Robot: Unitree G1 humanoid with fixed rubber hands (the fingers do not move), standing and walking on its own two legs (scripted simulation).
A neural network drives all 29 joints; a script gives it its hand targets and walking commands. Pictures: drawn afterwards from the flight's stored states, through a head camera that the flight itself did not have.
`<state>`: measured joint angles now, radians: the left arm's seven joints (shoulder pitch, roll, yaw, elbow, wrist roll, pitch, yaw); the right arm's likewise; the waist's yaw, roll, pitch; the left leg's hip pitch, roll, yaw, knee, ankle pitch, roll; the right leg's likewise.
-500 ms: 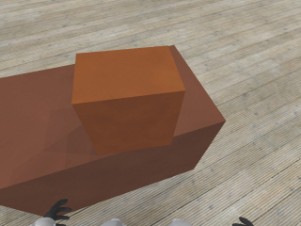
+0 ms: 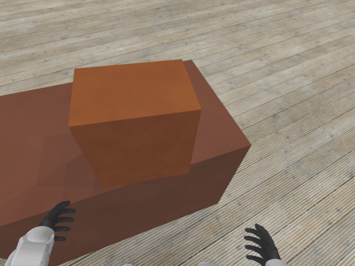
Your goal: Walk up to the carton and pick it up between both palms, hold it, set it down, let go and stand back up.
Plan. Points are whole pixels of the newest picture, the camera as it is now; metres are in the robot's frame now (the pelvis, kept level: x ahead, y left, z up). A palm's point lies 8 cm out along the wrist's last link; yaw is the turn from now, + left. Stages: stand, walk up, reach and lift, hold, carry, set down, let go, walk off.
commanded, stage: reach and lift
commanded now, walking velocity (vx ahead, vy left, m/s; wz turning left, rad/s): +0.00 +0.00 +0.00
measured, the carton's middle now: (139, 128) +0.47 +0.08 -0.01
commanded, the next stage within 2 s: none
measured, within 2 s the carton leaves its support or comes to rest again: neither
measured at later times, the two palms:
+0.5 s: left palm (42, 245) +0.20 +0.27 -0.05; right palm (268, 252) +0.17 -0.21 -0.06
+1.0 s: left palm (41, 231) +0.22 +0.27 -0.03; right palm (265, 231) +0.21 -0.21 -0.04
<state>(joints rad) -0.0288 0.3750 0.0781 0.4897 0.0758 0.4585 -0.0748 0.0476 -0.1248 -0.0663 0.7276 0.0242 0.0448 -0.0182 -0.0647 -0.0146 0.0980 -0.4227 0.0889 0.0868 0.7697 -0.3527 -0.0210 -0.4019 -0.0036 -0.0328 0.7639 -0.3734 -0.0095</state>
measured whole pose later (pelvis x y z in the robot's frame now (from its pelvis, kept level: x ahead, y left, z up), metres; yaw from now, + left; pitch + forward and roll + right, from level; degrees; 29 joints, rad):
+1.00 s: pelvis +0.03 +0.01 +0.03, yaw +0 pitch -2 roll +0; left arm 0.04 0.26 0.06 0.79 -0.12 -0.28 0.00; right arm 0.09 -0.20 0.07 0.89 0.19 -0.43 0.05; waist 0.02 -0.01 0.04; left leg -0.18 0.05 0.07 0.49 -0.27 -0.01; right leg -0.16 -0.01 -0.02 0.48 -0.28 0.00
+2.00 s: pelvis +0.03 +0.00 +0.02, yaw +1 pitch +4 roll +0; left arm -0.28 0.34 0.06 0.83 -0.30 -0.26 -0.03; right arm -0.30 -0.31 0.21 0.94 0.45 -0.41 0.03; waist 0.06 -0.02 -0.06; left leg -0.34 0.05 0.03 0.53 -0.26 -0.02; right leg -0.31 0.00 -0.03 0.51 -0.27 -0.01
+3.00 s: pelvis +0.03 +0.00 +0.03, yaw +1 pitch +10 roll -1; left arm -0.80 0.44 0.02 0.96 -0.31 0.07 -0.03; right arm -0.85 -0.43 0.22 1.05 0.53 -0.01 -0.02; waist 0.10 -0.01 -0.11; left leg -0.39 0.06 0.02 0.42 -0.19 -0.03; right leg -0.34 0.02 -0.02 0.36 -0.18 -0.01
